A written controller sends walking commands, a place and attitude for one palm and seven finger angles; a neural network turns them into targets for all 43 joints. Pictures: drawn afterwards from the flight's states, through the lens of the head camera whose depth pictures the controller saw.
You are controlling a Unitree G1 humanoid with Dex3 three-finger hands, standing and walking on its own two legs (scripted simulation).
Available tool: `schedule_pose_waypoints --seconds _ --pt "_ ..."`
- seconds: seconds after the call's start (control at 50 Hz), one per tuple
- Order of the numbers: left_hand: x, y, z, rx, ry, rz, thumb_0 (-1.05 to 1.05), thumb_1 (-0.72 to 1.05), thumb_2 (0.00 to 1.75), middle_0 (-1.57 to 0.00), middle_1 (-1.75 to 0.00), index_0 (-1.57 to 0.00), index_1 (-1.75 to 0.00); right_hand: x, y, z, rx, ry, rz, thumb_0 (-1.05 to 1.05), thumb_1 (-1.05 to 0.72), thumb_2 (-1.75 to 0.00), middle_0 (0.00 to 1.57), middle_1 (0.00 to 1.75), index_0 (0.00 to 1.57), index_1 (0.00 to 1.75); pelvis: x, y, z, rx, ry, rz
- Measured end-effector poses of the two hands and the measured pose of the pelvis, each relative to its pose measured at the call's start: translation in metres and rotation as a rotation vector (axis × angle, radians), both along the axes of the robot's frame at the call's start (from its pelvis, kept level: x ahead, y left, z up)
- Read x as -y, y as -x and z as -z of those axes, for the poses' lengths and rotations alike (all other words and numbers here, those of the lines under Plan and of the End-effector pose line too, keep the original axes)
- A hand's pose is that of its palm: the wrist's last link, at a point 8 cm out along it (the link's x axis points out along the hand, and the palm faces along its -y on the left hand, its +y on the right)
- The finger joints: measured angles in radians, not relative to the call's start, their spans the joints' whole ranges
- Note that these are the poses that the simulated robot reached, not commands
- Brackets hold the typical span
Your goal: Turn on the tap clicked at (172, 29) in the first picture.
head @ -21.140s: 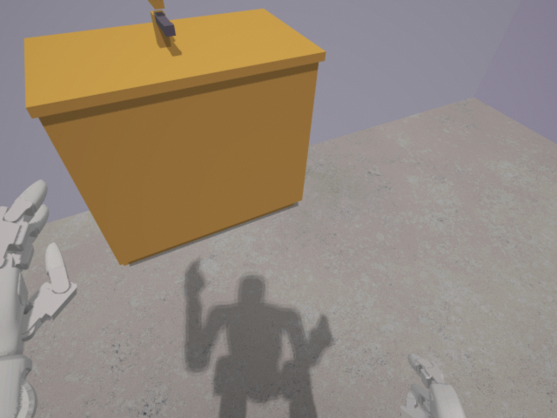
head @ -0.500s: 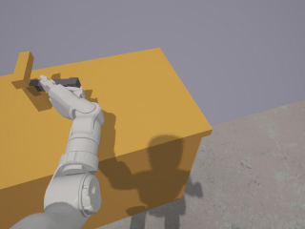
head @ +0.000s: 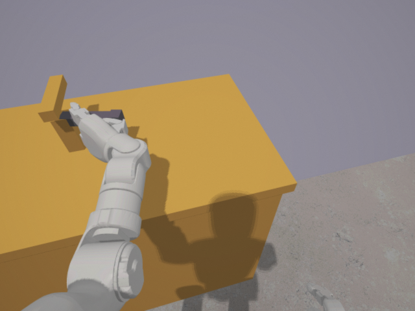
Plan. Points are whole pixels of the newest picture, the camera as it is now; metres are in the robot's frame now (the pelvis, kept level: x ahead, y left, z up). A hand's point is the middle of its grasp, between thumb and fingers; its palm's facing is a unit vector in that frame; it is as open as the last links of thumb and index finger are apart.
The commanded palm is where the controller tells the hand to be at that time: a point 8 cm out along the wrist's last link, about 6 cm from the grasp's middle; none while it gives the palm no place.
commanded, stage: lift the hand up off the lever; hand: left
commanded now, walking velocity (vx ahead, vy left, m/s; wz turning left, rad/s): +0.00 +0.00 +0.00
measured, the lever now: (116, 118) +0.48 +0.23 +0.13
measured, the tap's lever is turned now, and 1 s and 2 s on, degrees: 74 75 75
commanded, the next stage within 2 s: draw the hand back beside the body in 1.56 s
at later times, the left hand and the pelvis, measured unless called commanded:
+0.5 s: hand (120, 118) +0.43 +0.19 +0.17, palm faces +0.80 -0.60 -0.08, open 7.8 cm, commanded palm +0.38 +0.21 +0.18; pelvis +0.00 +0.00 +0.00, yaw -1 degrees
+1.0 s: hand (114, 112) +0.42 +0.19 +0.19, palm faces +0.78 -0.63 -0.04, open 7.8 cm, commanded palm +0.36 +0.21 +0.20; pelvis +0.00 +0.00 +0.01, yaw -1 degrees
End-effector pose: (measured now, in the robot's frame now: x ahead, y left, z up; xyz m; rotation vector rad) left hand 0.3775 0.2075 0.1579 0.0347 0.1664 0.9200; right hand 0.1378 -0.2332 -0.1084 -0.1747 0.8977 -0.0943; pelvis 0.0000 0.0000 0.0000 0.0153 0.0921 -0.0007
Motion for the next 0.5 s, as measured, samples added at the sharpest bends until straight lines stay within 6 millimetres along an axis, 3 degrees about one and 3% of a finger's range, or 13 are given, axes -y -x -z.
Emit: schedule_pose_waypoints --seconds 0.5 --pt "-0.001 0.001 -0.016 0.019 0.003 -0.013 0.01 0.90 0.90 -0.14 -0.15 -0.16 -0.15 0.015 0.023 0.004 -0.028 0.012 0.046 0.01 -0.91 -0.90 0.20 0.30 0.20 0.30 0.005 0.003 -0.002 0.011 -0.005 0.012"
